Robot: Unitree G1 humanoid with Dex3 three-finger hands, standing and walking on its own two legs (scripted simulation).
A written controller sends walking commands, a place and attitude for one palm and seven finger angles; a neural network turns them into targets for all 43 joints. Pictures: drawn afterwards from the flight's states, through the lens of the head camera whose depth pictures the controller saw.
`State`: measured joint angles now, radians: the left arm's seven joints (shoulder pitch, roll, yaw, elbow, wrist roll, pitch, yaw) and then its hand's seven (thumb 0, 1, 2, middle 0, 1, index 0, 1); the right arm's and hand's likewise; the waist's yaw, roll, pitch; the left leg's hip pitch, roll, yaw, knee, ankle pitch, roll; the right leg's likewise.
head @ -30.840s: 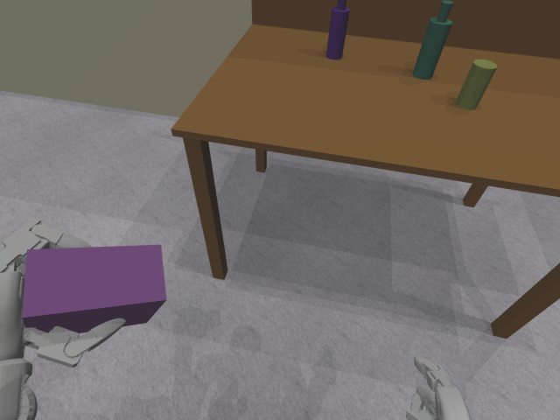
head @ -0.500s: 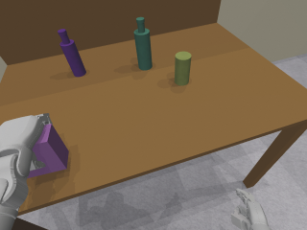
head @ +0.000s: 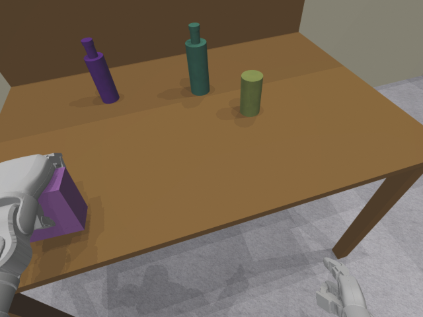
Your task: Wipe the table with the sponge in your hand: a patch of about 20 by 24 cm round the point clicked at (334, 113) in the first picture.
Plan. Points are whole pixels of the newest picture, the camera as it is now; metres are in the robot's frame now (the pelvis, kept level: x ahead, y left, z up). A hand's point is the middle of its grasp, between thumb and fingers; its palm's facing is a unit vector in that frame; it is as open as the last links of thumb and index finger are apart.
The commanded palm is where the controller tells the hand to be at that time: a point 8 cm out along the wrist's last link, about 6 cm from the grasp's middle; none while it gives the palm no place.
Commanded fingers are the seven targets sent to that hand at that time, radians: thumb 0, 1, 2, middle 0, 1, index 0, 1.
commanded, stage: lower the sponge onto the table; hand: left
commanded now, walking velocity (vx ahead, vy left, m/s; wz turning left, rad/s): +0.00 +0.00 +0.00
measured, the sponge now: (49, 212) +0.25 +0.37 +0.05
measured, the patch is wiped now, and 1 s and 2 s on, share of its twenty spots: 0.00 0.00 0.05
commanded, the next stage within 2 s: wipe forward along the first lane in 1.32 s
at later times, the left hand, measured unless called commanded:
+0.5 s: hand (50, 198) +0.27 +0.35 +0.08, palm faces -0.05 -0.03 -1.00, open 10.4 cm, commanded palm +0.24 +0.35 +0.15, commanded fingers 0.00 0.10 1.30 -1.20 -1.60 -1.20 -1.60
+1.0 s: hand (54, 204) +0.26 +0.35 +0.06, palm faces -0.06 -0.04 -1.00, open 10.4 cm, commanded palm +0.24 +0.35 +0.13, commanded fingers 0.00 0.10 1.30 -1.20 -1.60 -1.20 -1.60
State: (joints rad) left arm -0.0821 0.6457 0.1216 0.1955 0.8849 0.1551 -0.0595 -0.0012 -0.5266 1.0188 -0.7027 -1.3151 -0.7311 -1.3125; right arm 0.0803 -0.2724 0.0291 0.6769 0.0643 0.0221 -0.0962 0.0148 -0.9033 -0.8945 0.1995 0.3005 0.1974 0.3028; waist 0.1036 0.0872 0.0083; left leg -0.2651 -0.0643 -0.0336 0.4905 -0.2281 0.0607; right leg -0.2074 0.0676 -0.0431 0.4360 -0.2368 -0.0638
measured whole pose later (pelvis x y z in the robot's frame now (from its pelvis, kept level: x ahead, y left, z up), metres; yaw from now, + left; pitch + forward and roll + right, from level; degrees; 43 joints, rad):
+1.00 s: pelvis +0.01 +0.01 +0.00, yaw +0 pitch +2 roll -1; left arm -0.01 0.57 0.09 0.19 0.91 0.18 0.05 0.00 -0.53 1.02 -0.70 -1.31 -0.73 -1.31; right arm 0.10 -0.27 0.01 0.69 0.06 0.03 -0.07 0.02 -0.90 -0.89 0.20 0.30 0.20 0.30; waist 0.10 0.08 -0.02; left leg -0.30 -0.07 -0.02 0.51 -0.24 0.07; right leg -0.25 0.06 -0.03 0.46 -0.25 -0.05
